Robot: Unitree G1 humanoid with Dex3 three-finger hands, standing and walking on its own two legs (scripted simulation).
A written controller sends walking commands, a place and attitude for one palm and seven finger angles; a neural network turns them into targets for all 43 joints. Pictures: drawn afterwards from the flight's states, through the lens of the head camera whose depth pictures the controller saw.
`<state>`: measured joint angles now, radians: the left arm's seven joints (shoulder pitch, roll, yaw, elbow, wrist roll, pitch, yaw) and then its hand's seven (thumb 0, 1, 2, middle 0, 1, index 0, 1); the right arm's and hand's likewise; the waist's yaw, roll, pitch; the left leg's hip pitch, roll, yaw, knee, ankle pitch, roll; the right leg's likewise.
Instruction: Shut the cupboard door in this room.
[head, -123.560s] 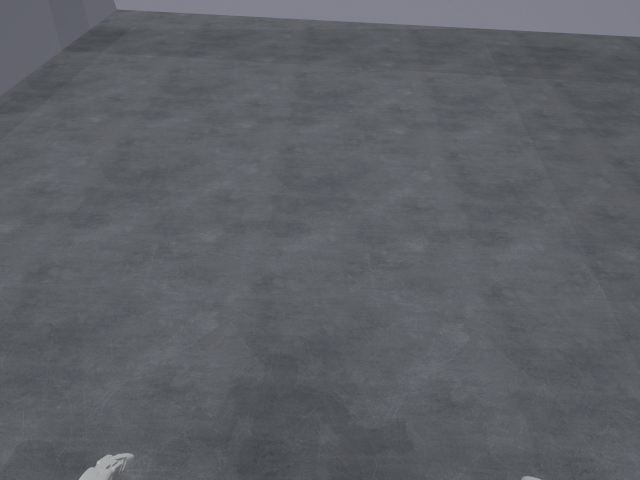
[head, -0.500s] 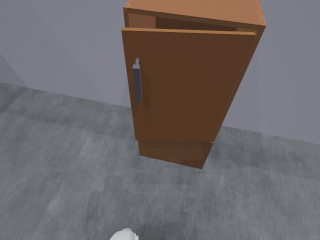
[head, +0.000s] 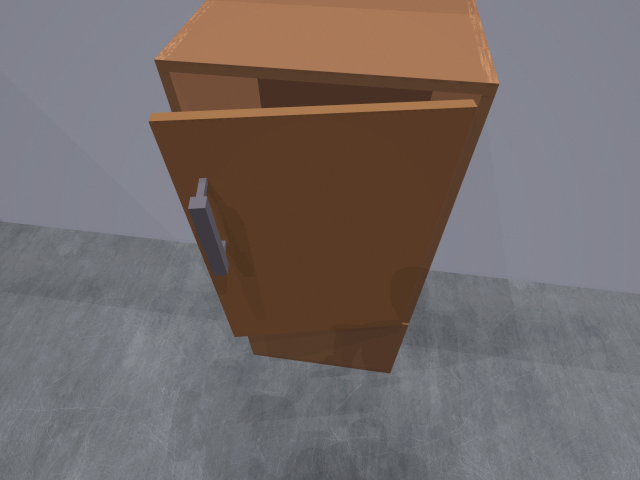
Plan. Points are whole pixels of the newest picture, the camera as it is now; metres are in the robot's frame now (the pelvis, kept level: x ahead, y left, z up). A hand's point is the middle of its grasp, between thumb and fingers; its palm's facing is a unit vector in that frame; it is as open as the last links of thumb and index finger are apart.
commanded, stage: come to a stop and stand still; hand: left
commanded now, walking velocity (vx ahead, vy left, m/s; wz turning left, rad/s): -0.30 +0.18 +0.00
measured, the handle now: (212, 229) +0.45 +0.18 +0.04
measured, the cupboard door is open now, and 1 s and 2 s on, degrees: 12 12 12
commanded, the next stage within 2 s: look again from close up in 1.14 s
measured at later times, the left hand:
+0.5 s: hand out of the picture +0.03 +0.24 -0.18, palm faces +0.11 -0.98 -0.19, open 7.4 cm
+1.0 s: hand out of the picture -0.06 +0.20 -0.17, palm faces +0.02 -0.99 -0.16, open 7.3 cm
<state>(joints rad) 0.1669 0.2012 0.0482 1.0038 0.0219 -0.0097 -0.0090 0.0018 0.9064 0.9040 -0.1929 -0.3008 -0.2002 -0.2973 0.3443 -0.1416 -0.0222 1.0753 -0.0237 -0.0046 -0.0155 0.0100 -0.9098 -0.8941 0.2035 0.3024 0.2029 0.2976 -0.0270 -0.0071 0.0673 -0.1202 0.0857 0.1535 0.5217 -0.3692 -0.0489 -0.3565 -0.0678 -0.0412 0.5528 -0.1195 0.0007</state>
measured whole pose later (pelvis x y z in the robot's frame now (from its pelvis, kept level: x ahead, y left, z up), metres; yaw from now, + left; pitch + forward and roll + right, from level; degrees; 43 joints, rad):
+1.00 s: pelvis -0.05 +0.04 +0.02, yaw +1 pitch -2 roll +0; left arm 0.28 0.14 -0.01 1.14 0.01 0.01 0.04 0.01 0.92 0.90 -0.20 -0.30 -0.20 -0.30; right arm 0.27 -0.16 0.00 1.14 -0.01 0.01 -0.02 0.01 -0.92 -0.89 0.20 0.30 0.20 0.30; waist -0.01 -0.03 0.03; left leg -0.17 -0.04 0.07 0.35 -0.16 0.05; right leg -0.09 0.00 0.02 0.38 -0.26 0.00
